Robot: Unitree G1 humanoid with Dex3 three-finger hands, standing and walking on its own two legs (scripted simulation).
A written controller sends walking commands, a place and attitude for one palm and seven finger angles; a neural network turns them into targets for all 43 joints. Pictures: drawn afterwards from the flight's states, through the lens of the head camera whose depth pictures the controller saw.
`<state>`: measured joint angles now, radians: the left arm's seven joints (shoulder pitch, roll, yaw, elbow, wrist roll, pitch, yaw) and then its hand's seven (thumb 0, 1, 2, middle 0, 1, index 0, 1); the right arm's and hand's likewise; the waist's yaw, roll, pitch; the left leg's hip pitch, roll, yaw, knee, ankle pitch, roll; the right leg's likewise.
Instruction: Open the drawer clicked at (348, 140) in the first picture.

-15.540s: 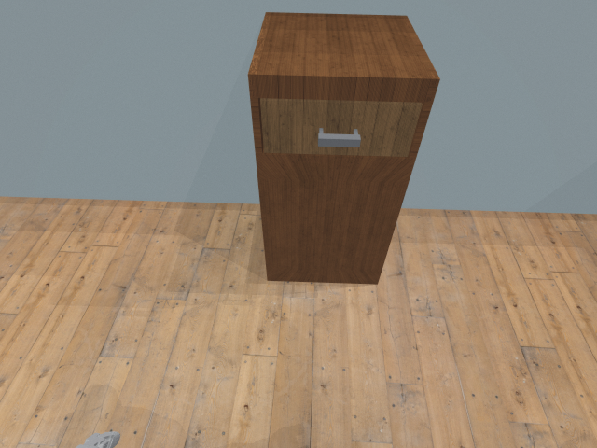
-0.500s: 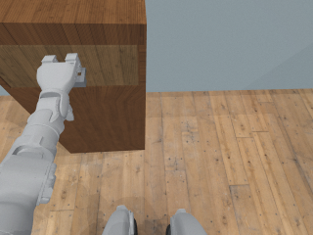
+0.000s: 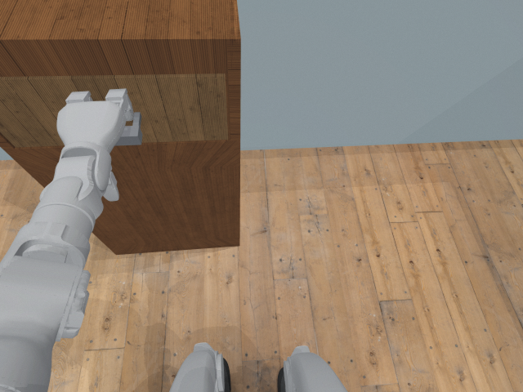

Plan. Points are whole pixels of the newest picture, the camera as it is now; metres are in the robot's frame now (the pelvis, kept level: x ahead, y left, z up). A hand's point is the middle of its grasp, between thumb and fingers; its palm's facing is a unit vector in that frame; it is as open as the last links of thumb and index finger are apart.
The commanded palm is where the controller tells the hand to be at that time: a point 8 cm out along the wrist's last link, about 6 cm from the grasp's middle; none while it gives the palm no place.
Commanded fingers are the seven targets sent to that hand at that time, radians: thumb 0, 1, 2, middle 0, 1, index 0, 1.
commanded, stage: lift the fingers back up to retry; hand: left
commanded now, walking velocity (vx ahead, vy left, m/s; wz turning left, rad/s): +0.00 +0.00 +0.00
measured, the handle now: (109, 127) +0.55 +0.23 +0.02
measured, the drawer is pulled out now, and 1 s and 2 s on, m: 0.00 0.00 0.00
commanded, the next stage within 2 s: re-aim the fingers above the handle in 0.50 s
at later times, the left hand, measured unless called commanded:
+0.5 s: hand (104, 134) +0.51 +0.22 +0.05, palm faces -0.07 -0.05 -1.00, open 13.3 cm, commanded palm +0.50 +0.21 +0.12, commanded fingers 0.00 -0.50 0.30 -0.30 -1.20 -0.30 -1.20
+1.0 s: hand (103, 129) +0.50 +0.21 +0.06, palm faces -0.07 -0.04 -1.00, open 13.3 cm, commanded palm +0.50 +0.21 +0.13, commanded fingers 0.00 -0.50 0.30 -0.30 -1.20 -0.30 -1.20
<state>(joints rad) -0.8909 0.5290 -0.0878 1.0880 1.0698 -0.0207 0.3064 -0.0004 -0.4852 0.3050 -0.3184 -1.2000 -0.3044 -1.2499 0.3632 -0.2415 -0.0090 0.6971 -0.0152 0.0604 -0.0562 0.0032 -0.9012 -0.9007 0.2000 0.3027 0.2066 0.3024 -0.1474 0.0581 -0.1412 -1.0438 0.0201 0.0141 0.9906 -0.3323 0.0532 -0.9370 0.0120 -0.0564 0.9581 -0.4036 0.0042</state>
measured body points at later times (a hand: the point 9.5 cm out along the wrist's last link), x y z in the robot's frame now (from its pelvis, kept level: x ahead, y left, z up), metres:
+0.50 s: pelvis +0.06 -0.01 +0.04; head +0.15 -0.01 +0.48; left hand +0.50 +0.22 +0.11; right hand +0.09 -0.28 -0.10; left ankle +0.07 +0.09 -0.67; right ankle +0.02 -0.13 -0.67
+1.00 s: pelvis +0.06 -0.03 +0.04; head +0.15 -0.04 +0.48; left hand +0.50 +0.21 +0.12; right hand +0.10 -0.30 -0.10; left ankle +0.07 +0.09 -0.67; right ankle +0.02 -0.13 -0.67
